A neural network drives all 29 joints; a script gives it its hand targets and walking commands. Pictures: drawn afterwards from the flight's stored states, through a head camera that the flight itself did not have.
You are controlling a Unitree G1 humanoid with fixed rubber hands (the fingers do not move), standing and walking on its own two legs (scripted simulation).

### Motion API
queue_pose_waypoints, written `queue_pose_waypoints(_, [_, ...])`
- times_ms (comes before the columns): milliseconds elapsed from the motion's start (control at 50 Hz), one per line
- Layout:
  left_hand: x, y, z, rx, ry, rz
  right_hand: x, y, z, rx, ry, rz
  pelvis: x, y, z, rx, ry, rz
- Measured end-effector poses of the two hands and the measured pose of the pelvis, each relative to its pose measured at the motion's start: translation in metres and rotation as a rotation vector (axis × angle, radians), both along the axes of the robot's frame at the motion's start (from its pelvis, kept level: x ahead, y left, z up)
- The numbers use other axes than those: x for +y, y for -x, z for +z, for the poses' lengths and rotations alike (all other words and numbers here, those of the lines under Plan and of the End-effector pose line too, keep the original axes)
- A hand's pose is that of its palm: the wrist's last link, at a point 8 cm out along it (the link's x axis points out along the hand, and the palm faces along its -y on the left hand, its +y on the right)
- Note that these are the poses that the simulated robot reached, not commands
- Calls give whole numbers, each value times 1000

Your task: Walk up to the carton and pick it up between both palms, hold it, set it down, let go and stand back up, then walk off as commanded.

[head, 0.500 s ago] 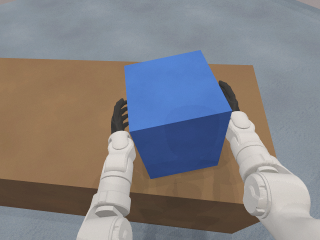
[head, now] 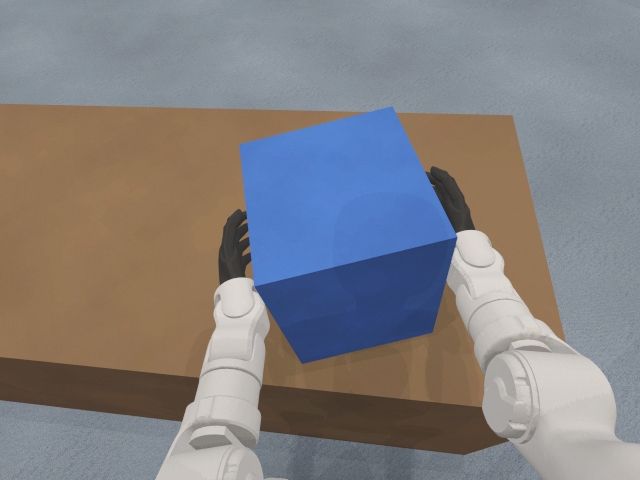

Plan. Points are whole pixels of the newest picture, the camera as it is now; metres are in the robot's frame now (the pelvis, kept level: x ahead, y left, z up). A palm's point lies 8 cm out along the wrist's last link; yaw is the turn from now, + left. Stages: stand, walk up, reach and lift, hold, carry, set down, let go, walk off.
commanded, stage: set down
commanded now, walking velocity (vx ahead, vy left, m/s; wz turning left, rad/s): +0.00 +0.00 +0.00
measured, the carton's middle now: (343, 245) +0.40 +0.04 +0.01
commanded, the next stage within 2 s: none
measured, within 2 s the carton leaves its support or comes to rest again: rests again in 0.22 s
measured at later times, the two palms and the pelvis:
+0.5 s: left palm (243, 270) +0.35 +0.17 +0.01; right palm (457, 230) +0.44 -0.11 +0.01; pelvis +0.00 -0.01 +0.00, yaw +0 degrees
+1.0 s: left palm (243, 290) +0.34 +0.18 -0.02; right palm (478, 228) +0.46 -0.14 -0.01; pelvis +0.01 -0.01 -0.01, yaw +0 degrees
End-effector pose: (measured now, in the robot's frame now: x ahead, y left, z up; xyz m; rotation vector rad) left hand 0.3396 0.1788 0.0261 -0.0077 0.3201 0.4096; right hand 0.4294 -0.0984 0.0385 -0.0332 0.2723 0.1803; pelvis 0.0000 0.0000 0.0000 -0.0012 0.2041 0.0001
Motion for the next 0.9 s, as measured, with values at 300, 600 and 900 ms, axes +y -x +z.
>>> queue_pose_waypoints(300, [-6,-3,-11,-33,-17,2,-7,-2,-18,-10,-7,2,-5,-3,-1,56,-6,0])
queue_pose_waypoints(600, [0,-16,-16,-22,19,55,-16,-18,-35,26,26,14,-4,-4,-4,138,-5,-1])
queue_pose_waypoints(900, [2,-9,-38,23,43,83,-35,-31,-47,21,54,3,-6,-9,-6,204,-6,0])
